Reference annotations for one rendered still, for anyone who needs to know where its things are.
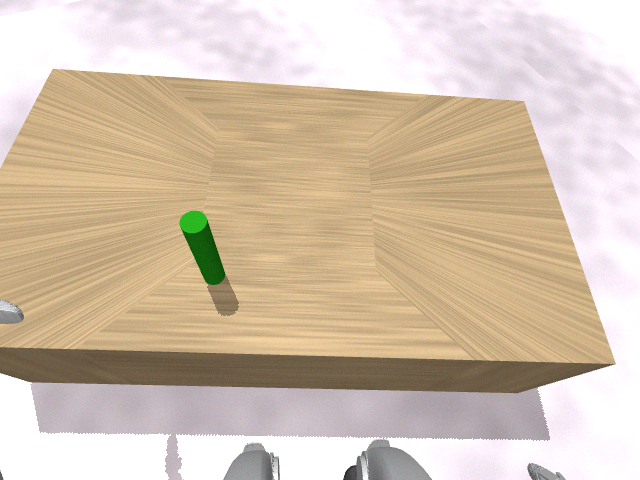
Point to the left robot hand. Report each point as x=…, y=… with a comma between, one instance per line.
x=10, y=313

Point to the can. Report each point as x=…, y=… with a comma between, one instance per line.
x=197, y=232

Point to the right robot hand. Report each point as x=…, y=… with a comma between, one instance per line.
x=537, y=472

